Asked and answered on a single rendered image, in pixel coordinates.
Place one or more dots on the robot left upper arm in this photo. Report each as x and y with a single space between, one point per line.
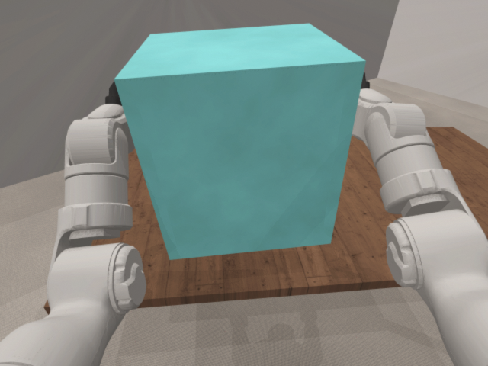
91 288

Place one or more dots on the robot right hand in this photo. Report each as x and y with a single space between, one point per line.
365 84

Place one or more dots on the robot left hand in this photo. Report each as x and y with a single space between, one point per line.
113 97

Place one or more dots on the robot right upper arm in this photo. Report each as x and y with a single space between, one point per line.
443 257

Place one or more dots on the right robot forearm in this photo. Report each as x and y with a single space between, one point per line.
412 177

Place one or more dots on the table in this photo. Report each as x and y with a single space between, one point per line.
355 260

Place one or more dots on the carton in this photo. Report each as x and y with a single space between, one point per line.
242 135

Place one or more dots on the left robot forearm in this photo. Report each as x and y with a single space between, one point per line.
96 175

